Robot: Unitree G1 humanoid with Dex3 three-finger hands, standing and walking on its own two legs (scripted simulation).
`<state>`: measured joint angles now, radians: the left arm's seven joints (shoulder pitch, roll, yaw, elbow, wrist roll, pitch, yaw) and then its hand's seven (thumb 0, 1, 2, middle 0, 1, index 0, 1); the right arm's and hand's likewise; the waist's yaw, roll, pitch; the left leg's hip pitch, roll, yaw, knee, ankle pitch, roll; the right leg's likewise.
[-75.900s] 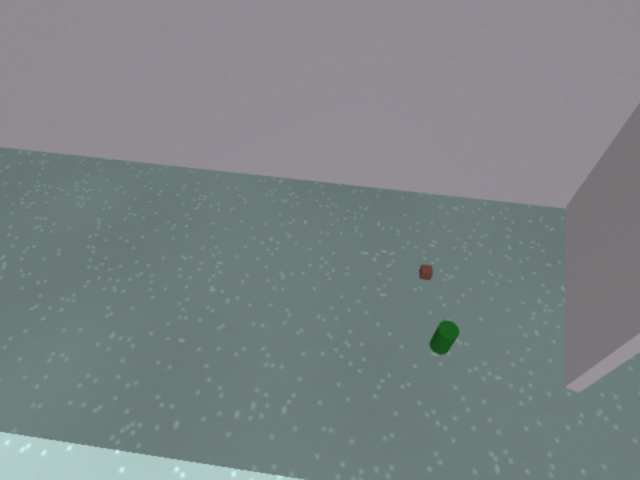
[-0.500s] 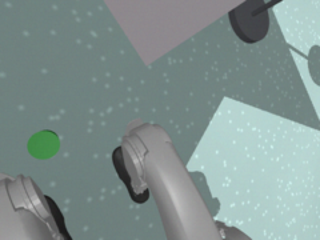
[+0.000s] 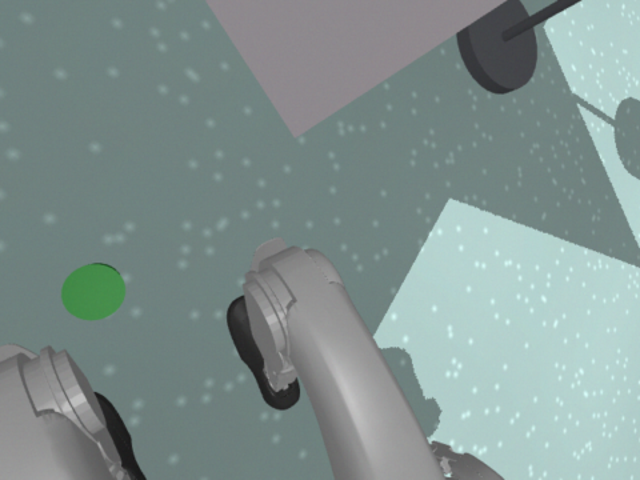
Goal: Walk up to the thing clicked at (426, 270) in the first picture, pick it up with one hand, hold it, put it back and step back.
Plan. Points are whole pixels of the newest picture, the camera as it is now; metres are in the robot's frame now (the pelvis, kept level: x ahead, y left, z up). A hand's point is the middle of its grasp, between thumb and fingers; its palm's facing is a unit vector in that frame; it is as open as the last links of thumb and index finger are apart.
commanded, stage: rise first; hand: left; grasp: from above
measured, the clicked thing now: out of the picture +0.57 +0.30 -0.33
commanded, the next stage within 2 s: approach in 0.16 s
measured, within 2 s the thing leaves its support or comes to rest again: neither
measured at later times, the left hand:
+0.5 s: hand out of the picture +0.52 +0.31 -0.19, palm faces -0.07 -0.45 -0.89, open 14.3 cm
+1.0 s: hand out of the picture +0.55 +0.28 -0.17, palm faces +0.03 -0.40 -0.92, open 14.3 cm
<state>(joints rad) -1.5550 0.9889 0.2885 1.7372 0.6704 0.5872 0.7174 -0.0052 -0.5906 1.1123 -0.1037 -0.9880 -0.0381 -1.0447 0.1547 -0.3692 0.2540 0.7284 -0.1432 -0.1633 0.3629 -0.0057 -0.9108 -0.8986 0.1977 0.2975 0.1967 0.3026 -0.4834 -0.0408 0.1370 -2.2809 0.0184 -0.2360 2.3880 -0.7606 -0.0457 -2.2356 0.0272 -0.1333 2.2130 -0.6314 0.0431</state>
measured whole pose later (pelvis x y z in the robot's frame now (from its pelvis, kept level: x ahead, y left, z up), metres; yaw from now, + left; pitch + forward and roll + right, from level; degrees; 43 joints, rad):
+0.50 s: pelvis +0.00 +0.00 +0.00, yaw +1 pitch +37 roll -12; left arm -1.59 0.98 0.24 1.78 0.67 0.59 0.71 -0.01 -0.59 1.06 -0.10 -1.02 -0.05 -1.05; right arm 0.14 -0.37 0.26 0.76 -0.16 -0.17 0.35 -0.01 -0.91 -0.89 0.20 0.30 0.20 0.30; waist -0.49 -0.04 0.14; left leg -2.27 0.01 -0.23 2.38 -0.76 -0.05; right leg -2.23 0.02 -0.13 2.21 -0.64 0.04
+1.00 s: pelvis +0.00 -0.01 +0.00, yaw +0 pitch +36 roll -11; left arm -1.63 1.00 0.28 1.72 0.62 0.60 0.78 0.00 -0.59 1.04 -0.10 -1.04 -0.06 -1.06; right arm 0.11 -0.42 0.27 0.74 -0.17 -0.15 0.39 -0.01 -0.91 -0.90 0.20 0.30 0.20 0.30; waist -0.51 -0.02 0.21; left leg -2.27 0.03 -0.24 2.37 -0.74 -0.06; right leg -2.24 0.04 -0.14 2.20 -0.60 0.03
